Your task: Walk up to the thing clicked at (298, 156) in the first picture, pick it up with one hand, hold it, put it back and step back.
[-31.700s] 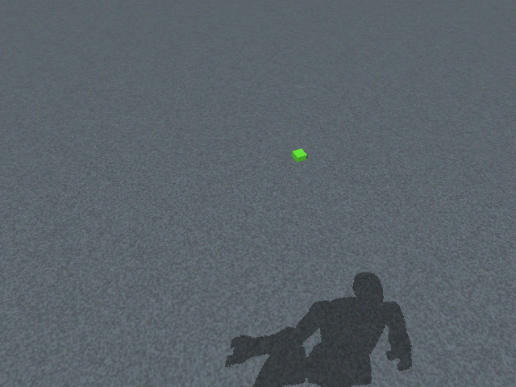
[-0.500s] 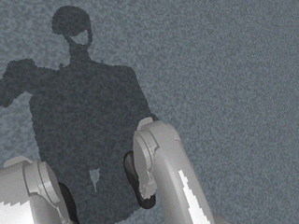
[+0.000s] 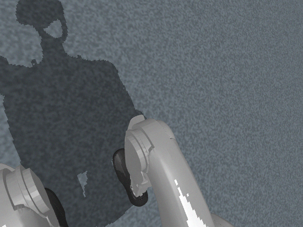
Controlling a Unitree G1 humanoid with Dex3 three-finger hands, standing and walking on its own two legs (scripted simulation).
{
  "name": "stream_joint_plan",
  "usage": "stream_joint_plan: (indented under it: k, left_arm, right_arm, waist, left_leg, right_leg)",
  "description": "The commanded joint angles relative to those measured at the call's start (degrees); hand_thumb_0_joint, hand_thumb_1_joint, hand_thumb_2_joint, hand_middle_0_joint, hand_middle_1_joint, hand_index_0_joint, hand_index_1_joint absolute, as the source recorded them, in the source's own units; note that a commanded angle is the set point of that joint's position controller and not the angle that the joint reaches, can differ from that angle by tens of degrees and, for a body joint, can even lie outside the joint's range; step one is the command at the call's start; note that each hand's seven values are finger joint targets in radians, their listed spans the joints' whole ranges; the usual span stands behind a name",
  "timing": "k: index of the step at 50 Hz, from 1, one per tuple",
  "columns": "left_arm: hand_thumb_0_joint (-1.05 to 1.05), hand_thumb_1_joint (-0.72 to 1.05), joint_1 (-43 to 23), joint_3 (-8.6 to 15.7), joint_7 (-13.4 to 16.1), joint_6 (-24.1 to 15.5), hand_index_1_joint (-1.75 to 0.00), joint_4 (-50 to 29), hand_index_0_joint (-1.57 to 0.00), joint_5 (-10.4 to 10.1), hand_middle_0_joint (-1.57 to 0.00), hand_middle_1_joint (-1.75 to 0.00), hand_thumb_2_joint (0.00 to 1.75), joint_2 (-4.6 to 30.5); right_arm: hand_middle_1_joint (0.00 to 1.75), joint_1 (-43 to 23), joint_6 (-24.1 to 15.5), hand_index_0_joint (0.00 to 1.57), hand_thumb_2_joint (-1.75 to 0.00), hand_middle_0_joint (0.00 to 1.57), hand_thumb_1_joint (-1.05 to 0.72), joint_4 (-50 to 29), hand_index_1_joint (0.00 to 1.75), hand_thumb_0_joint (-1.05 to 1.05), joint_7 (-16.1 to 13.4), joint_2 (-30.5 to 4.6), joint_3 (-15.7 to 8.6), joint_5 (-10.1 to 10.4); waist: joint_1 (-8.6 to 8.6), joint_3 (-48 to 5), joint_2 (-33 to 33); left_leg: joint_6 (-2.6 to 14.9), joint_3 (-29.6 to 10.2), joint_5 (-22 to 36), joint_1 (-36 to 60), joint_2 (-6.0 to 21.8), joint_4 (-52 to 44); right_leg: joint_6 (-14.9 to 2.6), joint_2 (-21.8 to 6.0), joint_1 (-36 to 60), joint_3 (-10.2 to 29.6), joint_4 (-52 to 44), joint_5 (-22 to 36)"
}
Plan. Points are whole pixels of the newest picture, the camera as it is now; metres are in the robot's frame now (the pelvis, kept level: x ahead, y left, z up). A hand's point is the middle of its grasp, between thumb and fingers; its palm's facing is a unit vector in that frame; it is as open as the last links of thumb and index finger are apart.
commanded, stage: rest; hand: left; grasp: from above
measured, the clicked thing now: out of the picture +0.42 +0.34 -0.29
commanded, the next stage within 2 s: open in 0.30 s
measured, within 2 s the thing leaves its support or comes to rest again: neither
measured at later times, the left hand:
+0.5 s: hand out of the picture +0.42 +0.32 -0.26, palm faces -0.27 -0.35 -0.90, open 6.7 cm
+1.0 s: hand out of the picture +0.42 +0.33 -0.26, palm faces -0.27 -0.35 -0.90, open 12.0 cm
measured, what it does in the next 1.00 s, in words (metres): stands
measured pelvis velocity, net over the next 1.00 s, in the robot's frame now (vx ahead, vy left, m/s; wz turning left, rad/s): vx -0.01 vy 0.00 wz -0.03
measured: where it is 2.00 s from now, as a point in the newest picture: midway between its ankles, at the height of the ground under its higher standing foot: (99, 207)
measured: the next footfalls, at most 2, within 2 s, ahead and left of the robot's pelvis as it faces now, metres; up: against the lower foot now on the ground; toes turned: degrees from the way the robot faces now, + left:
none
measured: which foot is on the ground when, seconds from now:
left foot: down 0.00-1.00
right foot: down 0.00-1.00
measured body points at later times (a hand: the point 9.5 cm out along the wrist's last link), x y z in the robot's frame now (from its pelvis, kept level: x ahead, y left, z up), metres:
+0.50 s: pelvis -0.01 +0.00 +0.00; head +0.29 +0.11 +0.32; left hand +0.43 +0.34 -0.21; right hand +0.02 -0.24 -0.05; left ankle +0.06 +0.13 -0.27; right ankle +0.11 -0.11 -0.27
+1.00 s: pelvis -0.01 +0.00 +0.01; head +0.29 +0.12 +0.32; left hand +0.43 +0.34 -0.21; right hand +0.01 -0.24 -0.03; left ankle +0.06 +0.13 -0.27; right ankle +0.11 -0.11 -0.27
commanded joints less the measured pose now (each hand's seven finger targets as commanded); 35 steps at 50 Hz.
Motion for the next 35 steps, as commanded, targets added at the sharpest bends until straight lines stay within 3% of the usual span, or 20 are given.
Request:
stream_joint_plan:
  k: [1, 9, 14, 18, 20, 25, 26, 28, 35]
  left_arm:
    - [0.00, 0.68, -13.25, -1.28, 2.43, -0.24, -0.43, -4.73, -1.12, 0.03, -1.10, -0.46, 0.41, 12.51]
    - [0.00, 0.68, -12.85, -2.86, 2.17, 0.25, -0.40, -4.54, -1.12, -1.03, -1.11, -0.42, 0.41, 13.38]
    - [0.00, 0.67, -12.16, -2.87, 2.30, 0.39, -0.38, -4.88, -1.12, -2.14, -1.11, -0.39, 0.42, 13.39]
    - [0.00, 0.67, -12.07, -3.58, 1.91, 0.22, -0.40, -4.67, -1.12, -2.58, -1.11, -0.41, 0.41, 13.82]
    - [0.00, 0.68, -13.09, -4.16, 1.61, 0.39, -0.40, -5.14, -1.12, -2.28, -1.10, -0.42, 0.42, 13.81]
    - [0.00, 0.28, -11.51, -4.20, 1.31, 0.32, -0.46, -4.95, -0.73, -2.71, -0.71, -0.48, 0.39, 14.29]
    - [0.00, 0.20, -11.83, -5.32, 1.03, 0.31, -0.49, -5.52, -0.69, -2.36, -0.67, -0.51, 0.41, 14.10]
    - [0.00, 0.04, -11.90, -5.00, 1.28, 0.37, -0.54, -5.96, -0.61, -2.78, -0.61, -0.55, 0.49, 14.59]
    - [0.00, -0.15, -11.53, -4.45, 2.22, 0.15, -0.67, -5.78, -0.47, -2.47, -0.47, -0.67, 0.65, 16.13]
  right_arm:
    - [0.30, 13.24, -0.92, 0.20, -0.91, 0.20, -0.92, 1.78, 0.30, 0.00, 0.03, -18.62, -3.30, 0.35]
    - [0.30, 11.70, -1.75, 0.20, -0.90, 0.20, -0.92, 0.75, 0.30, 0.00, -0.18, -20.20, -2.15, 0.43]
    - [0.30, 12.58, -1.97, 0.20, -0.91, 0.20, -0.91, -0.07, 0.30, 0.00, -0.31, -20.08, -1.43, 0.78]
    - [0.30, 11.22, -2.49, 0.20, -0.91, 0.20, -0.92, -0.16, 0.30, 0.00, -0.75, -21.01, -1.46, 1.00]
    - [0.30, 11.58, -2.54, 0.20, -0.90, 0.20, -0.91, -0.71, 0.30, 0.00, -0.74, -20.44, -1.07, 1.07]
    - [0.30, 10.61, -2.79, 0.20, -0.90, 0.20, -0.90, -1.19, 0.30, 0.00, -1.23, -20.85, -0.96, 1.63]
    - [0.30, 10.88, -2.72, 0.20, -0.90, 0.20, -0.90, -0.96, 0.30, 0.00, -1.21, -20.65, -0.70, 1.15]
    - [0.30, 11.03, -2.54, 0.20, -0.90, 0.20, -0.90, -1.69, 0.30, 0.00, -1.45, -20.84, -0.77, 1.35]
    - [0.30, 10.19, -2.78, 0.20, -0.90, 0.20, -0.90, -1.66, 0.30, 0.00, -1.87, -21.06, -0.35, 1.40]
  waist:
    - [-3.09, -37.07, 26.84]
    - [-4.55, -34.10, 25.83]
    - [-4.31, -35.62, 26.02]
    - [-5.06, -33.14, 25.75]
    - [-5.10, -33.39, 25.70]
    - [-4.35, -32.44, 25.76]
    - [-5.22, -31.82, 26.30]
    - [-5.02, -32.84, 24.91]
    - [-4.99, -31.27, 25.16]
  left_leg:
    - [0.53, 4.96, 11.76, 25.84, 1.36, -14.29]
    - [0.56, 4.02, 10.43, 24.43, 1.68, -14.33]
    - [0.39, 3.69, 13.59, 25.93, 2.02, -13.99]
    - [0.32, 3.31, 9.85, 24.93, 2.02, -14.86]
    - [0.27, 2.88, 10.81, 25.42, 2.14, -14.63]
    - [0.24, 2.64, 8.90, 25.19, 2.26, -15.44]
    - [0.19, 2.75, 8.71, 25.13, 2.10, -15.74]
    - [0.49, 2.94, 9.45, 24.83, 2.16, -14.95]
    - [0.41, 2.66, 8.42, 25.16, 2.34, -15.23]
  right_leg:
    - [-2.53, 2.19, 22.53, -5.16, -12.72, 13.86]
    - [-2.25, 2.21, 22.69, -5.62, -12.73, 13.46]
    - [-2.12, 2.65, 25.40, -5.61, -12.96, 16.45]
    - [-2.08, 2.68, 24.01, -5.82, -13.44, 13.48]
    - [-2.12, 2.62, 23.74, -6.16, -13.12, 14.01]
    - [-2.13, 2.71, 23.52, -6.42, -13.54, 12.30]
    - [-2.15, 2.67, 23.93, -6.32, -13.61, 12.50]
    - [-1.98, 2.94, 25.16, -5.89, -14.48, 13.27]
    - [-1.98, 2.73, 24.71, -6.10, -14.56, 12.39]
